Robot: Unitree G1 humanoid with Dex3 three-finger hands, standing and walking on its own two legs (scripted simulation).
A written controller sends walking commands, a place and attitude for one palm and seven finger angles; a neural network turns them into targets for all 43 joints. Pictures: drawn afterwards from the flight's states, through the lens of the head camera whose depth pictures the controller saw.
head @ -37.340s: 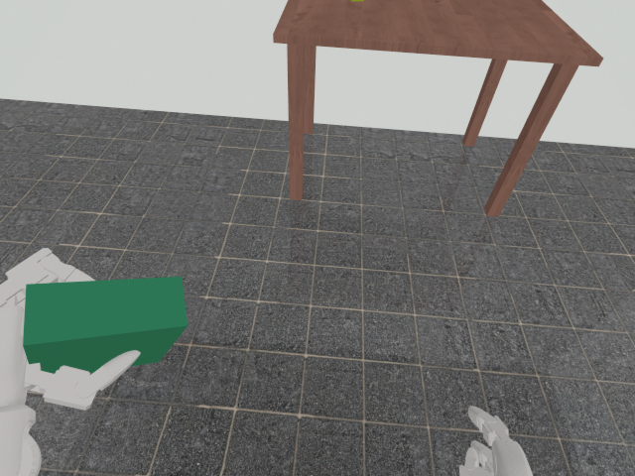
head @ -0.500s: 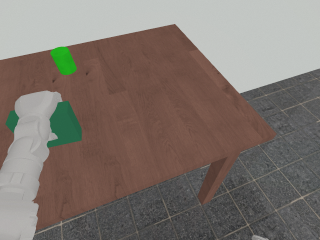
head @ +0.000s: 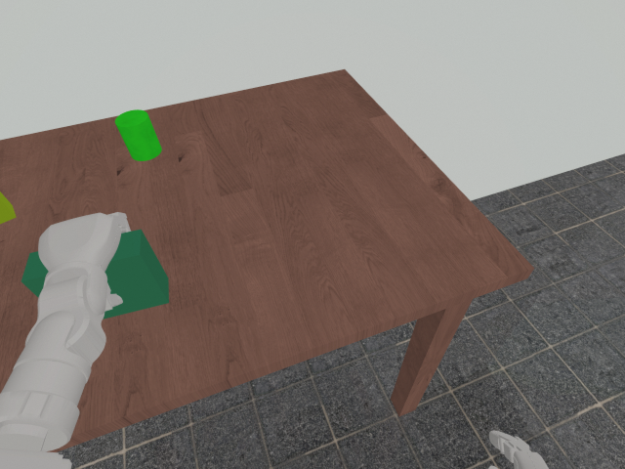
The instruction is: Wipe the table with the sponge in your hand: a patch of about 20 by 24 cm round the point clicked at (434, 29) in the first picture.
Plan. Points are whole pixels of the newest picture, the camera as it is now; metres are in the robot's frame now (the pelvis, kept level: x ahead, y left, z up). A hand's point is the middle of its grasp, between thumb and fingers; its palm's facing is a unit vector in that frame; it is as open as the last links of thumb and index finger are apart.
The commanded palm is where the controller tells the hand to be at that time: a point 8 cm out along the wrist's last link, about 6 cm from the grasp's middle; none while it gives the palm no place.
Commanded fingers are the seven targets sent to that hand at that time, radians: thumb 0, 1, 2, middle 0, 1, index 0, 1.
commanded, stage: wipe back along the first lane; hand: left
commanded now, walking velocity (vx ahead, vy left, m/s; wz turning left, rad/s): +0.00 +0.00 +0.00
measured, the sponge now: (110, 287) +0.34 +0.33 +0.03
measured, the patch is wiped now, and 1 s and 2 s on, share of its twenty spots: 1.00 1.00 1.00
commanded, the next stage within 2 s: lift the sponge slowly off the table in 0.84 s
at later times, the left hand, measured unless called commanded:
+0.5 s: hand (104, 298) +0.29 +0.30 +0.07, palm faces +0.01 -0.03 -1.00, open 9.3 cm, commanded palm +0.26 +0.29 +0.11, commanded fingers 0.00 0.10 1.30 -1.20 -1.60 -1.20 -1.60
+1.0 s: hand (104, 324) +0.26 +0.28 +0.07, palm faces +0.03 -0.07 -1.00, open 9.3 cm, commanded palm +0.22 +0.27 +0.12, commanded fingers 0.00 0.10 1.30 -1.20 -1.60 -1.20 -1.60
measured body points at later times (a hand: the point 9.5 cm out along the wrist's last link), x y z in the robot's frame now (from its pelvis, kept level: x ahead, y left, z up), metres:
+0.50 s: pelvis +0.00 +0.00 +0.00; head +0.00 -0.03 +0.45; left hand +0.29 +0.29 +0.13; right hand +0.20 -0.23 -0.11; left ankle -0.02 +0.09 -0.74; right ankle -0.02 -0.11 -0.74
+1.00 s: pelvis +0.00 +0.00 +0.00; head -0.01 -0.04 +0.45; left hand +0.25 +0.28 +0.13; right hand +0.21 -0.23 -0.09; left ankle -0.02 +0.09 -0.74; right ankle -0.02 -0.11 -0.74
